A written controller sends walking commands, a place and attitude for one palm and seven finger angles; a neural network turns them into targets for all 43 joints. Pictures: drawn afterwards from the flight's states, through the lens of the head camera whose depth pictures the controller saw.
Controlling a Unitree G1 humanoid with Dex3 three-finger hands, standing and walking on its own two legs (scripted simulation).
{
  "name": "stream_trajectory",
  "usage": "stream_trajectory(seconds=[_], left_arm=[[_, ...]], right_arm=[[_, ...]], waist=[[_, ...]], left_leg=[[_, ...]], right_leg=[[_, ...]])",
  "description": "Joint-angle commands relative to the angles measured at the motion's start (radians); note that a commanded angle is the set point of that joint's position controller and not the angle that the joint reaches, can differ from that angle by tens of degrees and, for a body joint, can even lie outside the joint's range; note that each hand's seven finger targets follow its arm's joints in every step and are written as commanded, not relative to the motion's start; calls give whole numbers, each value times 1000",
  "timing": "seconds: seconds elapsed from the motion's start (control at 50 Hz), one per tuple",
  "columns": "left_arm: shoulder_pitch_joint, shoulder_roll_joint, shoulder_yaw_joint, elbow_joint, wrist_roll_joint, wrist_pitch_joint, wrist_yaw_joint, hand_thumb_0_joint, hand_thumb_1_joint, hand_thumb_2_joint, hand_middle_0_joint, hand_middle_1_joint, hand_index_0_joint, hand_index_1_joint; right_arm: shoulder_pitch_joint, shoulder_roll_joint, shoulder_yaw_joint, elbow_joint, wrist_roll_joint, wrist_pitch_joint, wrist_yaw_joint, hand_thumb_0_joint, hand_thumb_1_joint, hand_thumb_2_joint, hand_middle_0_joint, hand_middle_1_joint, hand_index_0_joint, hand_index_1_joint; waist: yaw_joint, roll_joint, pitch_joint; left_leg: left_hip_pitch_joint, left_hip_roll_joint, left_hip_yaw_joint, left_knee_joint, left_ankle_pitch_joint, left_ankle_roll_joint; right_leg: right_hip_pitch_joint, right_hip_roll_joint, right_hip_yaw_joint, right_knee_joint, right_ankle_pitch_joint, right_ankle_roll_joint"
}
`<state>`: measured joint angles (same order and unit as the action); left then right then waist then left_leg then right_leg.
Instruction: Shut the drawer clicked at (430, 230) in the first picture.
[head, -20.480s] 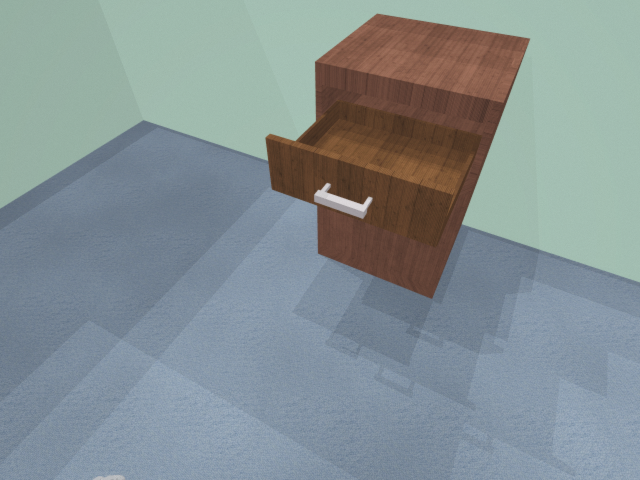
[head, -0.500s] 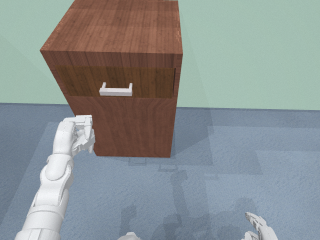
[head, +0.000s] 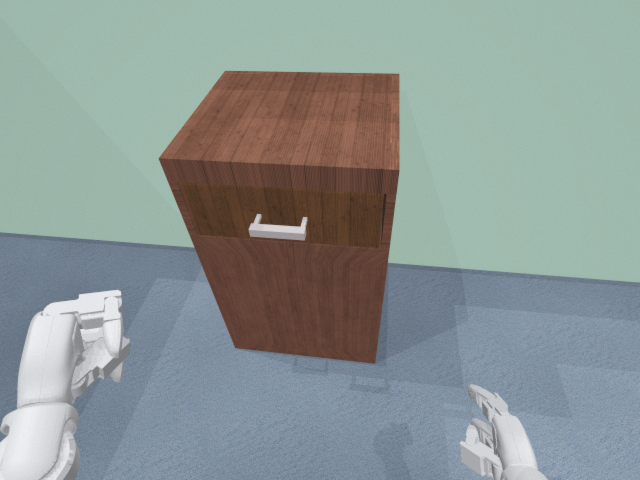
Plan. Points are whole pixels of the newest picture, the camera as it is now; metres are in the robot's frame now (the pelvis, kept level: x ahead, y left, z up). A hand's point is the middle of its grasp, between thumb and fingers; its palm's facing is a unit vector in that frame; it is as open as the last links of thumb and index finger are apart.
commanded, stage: draw the hand back to the body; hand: left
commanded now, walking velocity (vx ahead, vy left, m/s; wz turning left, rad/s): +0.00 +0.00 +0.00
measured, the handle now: (279, 225) +0.64 +0.18 -0.12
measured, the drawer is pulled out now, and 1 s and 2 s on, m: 0.00 0.00 0.00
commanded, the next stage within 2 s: step back with the hand held close in 0.28 s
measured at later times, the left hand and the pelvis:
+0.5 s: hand (87, 357) +0.17 +0.23 +0.17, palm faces +0.38 -0.82 -0.43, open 3.3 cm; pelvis -0.01 -0.01 +0.00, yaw +0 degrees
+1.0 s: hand (28, 416) +0.12 +0.26 +0.15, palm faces +0.30 -0.80 -0.51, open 3.3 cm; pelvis -0.07 +0.03 +0.00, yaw +0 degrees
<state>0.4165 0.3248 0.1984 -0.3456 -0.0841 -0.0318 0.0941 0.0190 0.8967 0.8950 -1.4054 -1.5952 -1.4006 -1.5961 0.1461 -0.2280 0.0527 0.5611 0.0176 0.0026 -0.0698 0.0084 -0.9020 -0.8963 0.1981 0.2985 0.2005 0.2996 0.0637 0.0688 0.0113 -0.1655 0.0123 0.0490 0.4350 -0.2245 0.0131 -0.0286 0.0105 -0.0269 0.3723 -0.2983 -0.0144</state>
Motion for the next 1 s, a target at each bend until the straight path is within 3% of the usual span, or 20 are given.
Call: stream_trajectory(seconds=[0.0,0.08,0.14,0.2,0.22,0.28,0.3,0.38,0.4,0.42,0.44,0.46,0.5,0.56,0.62,0.7,0.86,0.98], left_arm=[[1,191,166,-320,-2,-76,10,0,900,900,-1400,-1600,-1400,-1600],[88,212,222,-399,-7,-102,12,0,900,900,-1400,-1600,-1400,-1600],[72,146,169,-286,-7,-94,3,0,900,900,-1400,-1600,-1400,-1600],[34,164,177,-280,-3,-103,6,0,900,900,-1400,-1600,-1400,-1600],[19,175,182,-306,-3,-111,8,0,900,900,-1400,-1600,-1400,-1600],[40,192,200,-336,0,-121,13,0,900,900,-1400,-1600,-1400,-1600],[34,200,202,-343,1,-119,13,0,900,900,-1400,-1600,-1400,-1600],[47,194,206,-336,-2,-124,14,0,900,900,-1400,-1600,-1400,-1600],[-154,370,373,-416,11,-186,25,0,900,900,-1400,-1600,-1400,-1600],[23,264,311,-303,11,-186,16,0,900,900,-1400,-1600,-1400,-1600],[119,198,257,-247,14,-182,6,0,900,900,-1400,-1600,-1400,-1600],[140,179,235,-274,16,-188,0,0,900,900,-1400,-1600,-1400,-1600],[169,181,233,-319,17,-201,-2,0,900,900,-1400,-1600,-1400,-1600],[210,208,255,-352,13,-205,5,0,900,900,-1400,-1600,-1400,-1600],[236,241,290,-362,5,-205,16,0,900,900,-1400,-1600,-1400,-1600],[241,252,297,-395,1,-210,26,0,900,900,-1400,-1600,-1400,-1600],[244,235,282,-394,9,-237,39,0,900,900,-1400,-1600,-1400,-1600],[238,237,308,-411,34,-266,48,0,900,900,-1400,-1600,-1400,-1600]], right_arm=[[-115,-106,-50,-144,-15,-76,-3,0,-900,-900,200,300,200,300],[-114,-102,-59,-148,-9,-95,-6,0,-900,-900,200,300,200,300],[-104,-108,-62,-127,-9,-93,-10,0,-900,-900,200,300,200,300],[-110,-113,-68,-124,-11,-101,-21,0,-900,-900,200,300,200,300],[-105,-113,-67,-127,-11,-105,-24,0,-900,-900,200,300,200,300],[-108,-108,-65,-128,-16,-119,-27,0,-900,-900,200,300,200,300],[-116,-109,-63,-126,-16,-125,-28,0,-900,-900,200,300,200,300],[-115,-102,-62,-120,-16,-134,-30,0,-900,-900,200,300,200,300],[-88,-112,-52,-168,-10,-109,-21,0,-900,-900,200,300,200,300],[-103,-103,-67,-126,-20,-94,-19,0,-900,-900,200,300,200,300],[-92,-106,-73,-129,-22,-73,-12,0,-900,-900,200,300,200,300],[-88,-111,-79,-137,-23,-59,-6,0,-900,-900,200,300,200,300],[-87,-120,-90,-151,-23,-43,-4,0,-900,-900,200,300,200,300],[-83,-118,-97,-168,-17,-25,-8,0,-900,-900,200,300,200,300],[-86,-111,-99,-179,-15,-14,-16,0,-900,-900,200,300,200,300],[-77,-121,-107,-187,-14,-8,-20,0,-900,-900,200,300,200,300],[-63,-129,-112,-187,-8,-31,-21,0,-900,-900,200,300,200,300],[-67,-141,-112,-200,-10,-65,-25,0,-900,-900,200,300,200,300]], waist=[[-7,-29,-103],[1,-41,-106],[-19,-81,-1],[-14,-62,9],[-12,-54,-35],[4,-52,-79],[5,-21,-61],[5,-34,-44],[-43,13,69],[-41,-70,54],[-44,-88,34],[-48,-77,-2],[-49,-34,-67],[-48,-29,-143],[-44,-52,-168],[-46,-11,-178],[-64,-17,-116],[-60,53,-84]], left_leg=[[184,6,-27,-16,309,25],[175,9,-19,-7,287,30],[146,9,-21,-25,190,30],[154,2,-18,-28,147,34],[165,2,-22,-31,149,36],[171,-1,-19,-22,207,39],[168,-4,-16,-18,206,35],[165,-1,-15,-26,204,34],[97,0,-38,-8,122,37],[79,8,-43,22,133,44],[84,12,-40,25,158,45],[88,20,-31,21,188,45],[102,26,-28,0,265,48],[126,39,-28,-9,384,49],[117,47,-42,-10,445,47],[80,54,-51,-17,445,44],[-73,71,-96,-99,85,49],[-351,124,-185,-220,-296,86]], right_leg=[[-113,3,4,-70,376,-3],[-112,-6,6,-58,377,3],[-164,-4,3,-86,271,8],[-181,-5,14,-109,215,8],[-160,-11,16,-98,214,7],[-121,-14,16,-77,290,5],[-129,-11,24,-94,291,3],[-129,-12,19,-94,291,5],[-222,-55,93,-160,313,10],[-248,-80,92,-153,326,18],[-244,-83,81,-138,335,27],[-229,-83,70,-118,353,37],[-197,-74,48,-79,390,47],[-171,-62,32,-36,436,48],[-163,-52,23,-14,444,44],[-160,-42,21,10,402,42],[-172,-20,31,18,190,36],[-24,22,33,151,103,40]])
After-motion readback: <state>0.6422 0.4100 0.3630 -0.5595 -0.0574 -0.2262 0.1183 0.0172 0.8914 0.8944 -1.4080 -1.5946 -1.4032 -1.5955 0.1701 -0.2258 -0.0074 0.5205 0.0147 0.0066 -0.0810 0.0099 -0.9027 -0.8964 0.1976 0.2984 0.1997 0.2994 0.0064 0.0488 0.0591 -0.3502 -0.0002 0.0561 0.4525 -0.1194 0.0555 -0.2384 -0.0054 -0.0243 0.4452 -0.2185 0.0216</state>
